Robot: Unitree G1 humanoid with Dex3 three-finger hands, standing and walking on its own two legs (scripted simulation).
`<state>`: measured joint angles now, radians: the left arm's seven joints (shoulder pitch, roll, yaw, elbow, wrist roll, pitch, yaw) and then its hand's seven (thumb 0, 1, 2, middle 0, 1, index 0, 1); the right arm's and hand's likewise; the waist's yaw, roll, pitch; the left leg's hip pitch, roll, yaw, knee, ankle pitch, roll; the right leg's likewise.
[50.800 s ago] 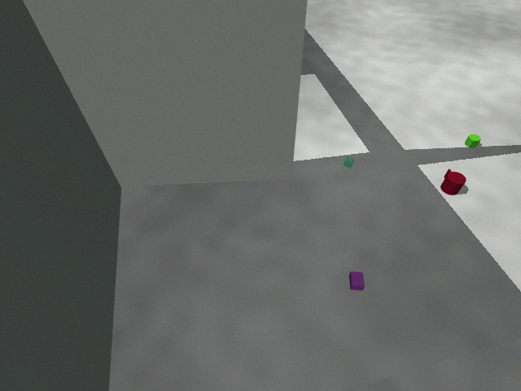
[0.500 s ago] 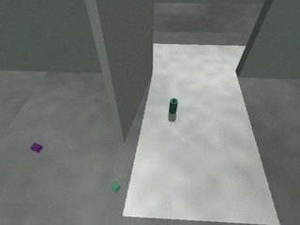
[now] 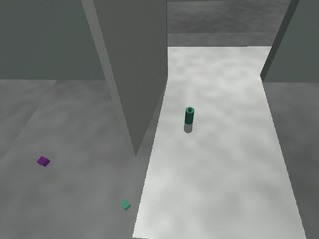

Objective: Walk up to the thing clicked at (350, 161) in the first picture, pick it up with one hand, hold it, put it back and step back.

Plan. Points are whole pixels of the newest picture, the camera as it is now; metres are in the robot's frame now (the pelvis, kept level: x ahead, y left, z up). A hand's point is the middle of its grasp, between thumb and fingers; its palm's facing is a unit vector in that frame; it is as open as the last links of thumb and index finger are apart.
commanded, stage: walk up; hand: left
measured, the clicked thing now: (125, 205) +0.44 +0.27 -0.75
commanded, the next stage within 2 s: stand in 1.60 s
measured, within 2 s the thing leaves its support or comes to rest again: neither
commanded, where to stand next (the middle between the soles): +0.06 +0.02 m, yaw +1 degrees
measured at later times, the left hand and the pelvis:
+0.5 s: hand out of the picture +0.12 +0.26 -0.16, palm faces -0.02 -0.89 -0.46, open 7.4 cm; pelvis +0.00 -0.02 -0.03, yaw +0 degrees
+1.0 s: hand out of the picture -0.01 +0.29 -0.16, palm faces +0.08 -0.92 -0.38, open 7.4 cm; pelvis +0.00 +0.01 -0.01, yaw +5 degrees
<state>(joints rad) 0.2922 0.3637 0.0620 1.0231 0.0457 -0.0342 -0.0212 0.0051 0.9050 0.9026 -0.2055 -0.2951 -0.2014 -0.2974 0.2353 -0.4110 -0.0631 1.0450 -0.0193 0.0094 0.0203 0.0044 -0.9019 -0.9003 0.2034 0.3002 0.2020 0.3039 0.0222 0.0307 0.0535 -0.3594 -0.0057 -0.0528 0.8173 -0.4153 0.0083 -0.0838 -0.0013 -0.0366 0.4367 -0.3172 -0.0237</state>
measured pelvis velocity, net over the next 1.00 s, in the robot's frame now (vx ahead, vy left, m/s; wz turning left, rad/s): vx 0.00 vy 0.01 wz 0.09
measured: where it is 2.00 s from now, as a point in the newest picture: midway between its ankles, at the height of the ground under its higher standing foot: outside the picture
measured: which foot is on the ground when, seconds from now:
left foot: up 0.00-0.14, down 0.16-0.48, up 0.50-0.86, down 0.88-1.00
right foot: down 0.00-0.20, up 0.22-0.44, down 0.46-1.00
